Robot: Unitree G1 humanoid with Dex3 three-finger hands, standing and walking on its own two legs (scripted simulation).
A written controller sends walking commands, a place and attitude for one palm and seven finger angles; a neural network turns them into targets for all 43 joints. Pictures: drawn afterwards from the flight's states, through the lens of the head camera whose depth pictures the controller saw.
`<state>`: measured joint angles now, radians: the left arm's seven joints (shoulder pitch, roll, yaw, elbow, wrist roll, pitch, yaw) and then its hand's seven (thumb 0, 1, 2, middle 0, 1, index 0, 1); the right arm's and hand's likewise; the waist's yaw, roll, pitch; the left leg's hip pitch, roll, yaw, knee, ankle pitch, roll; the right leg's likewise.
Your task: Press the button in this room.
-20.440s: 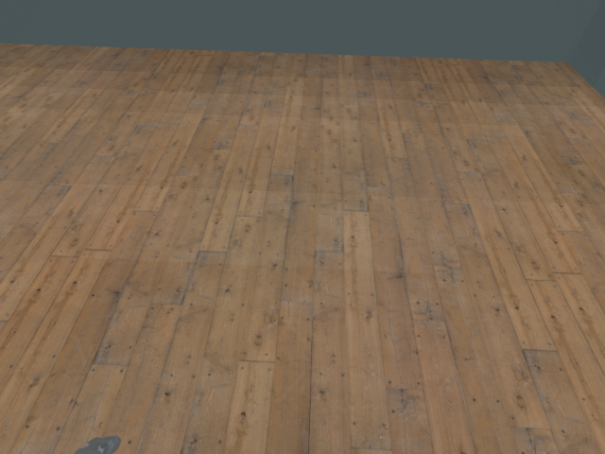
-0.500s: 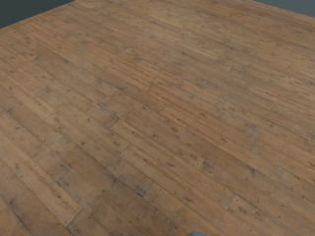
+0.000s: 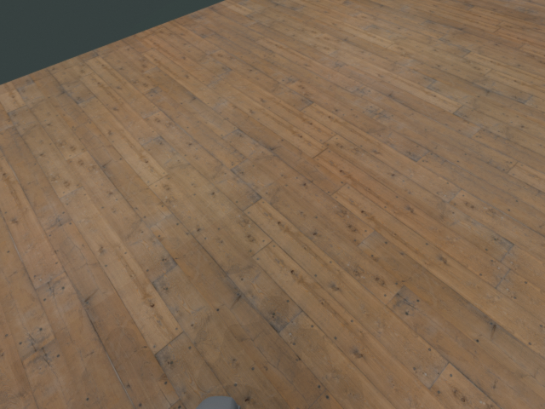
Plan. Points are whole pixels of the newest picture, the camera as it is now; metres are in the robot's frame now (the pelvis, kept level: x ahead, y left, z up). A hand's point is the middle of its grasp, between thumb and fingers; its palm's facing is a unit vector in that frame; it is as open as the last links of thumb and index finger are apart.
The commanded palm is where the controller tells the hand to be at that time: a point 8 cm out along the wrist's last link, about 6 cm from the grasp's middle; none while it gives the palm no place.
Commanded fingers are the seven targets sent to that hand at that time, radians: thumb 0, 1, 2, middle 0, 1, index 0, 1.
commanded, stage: turn or walk to find it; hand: left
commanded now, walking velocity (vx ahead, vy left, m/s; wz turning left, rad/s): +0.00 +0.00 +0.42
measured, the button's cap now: out of the picture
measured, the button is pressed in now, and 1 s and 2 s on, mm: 0 0 0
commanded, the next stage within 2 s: none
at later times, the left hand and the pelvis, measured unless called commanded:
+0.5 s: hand out of the picture +0.03 +0.26 -0.16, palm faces +0.23 -0.94 -0.25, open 7.4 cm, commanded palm none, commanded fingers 0.00 0.90 0.90 -0.20 -0.30 -0.20 -0.30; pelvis -0.01 +0.04 +0.00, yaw +11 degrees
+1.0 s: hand out of the picture -0.07 +0.20 -0.17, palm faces +0.45 -0.85 -0.26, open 7.4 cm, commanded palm none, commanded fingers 0.00 0.90 0.90 -0.20 -0.30 -0.20 -0.30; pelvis -0.02 +0.00 +0.00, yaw +26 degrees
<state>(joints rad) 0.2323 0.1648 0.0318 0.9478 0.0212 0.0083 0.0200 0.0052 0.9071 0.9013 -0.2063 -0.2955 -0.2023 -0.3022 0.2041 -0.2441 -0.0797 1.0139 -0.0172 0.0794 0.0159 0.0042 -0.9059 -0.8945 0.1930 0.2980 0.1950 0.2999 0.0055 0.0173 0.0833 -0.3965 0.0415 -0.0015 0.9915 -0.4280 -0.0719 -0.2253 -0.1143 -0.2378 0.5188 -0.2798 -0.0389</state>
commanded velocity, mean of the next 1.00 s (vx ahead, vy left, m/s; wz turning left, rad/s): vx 0.00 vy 0.00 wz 0.42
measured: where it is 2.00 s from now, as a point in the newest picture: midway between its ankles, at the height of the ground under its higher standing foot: outside the picture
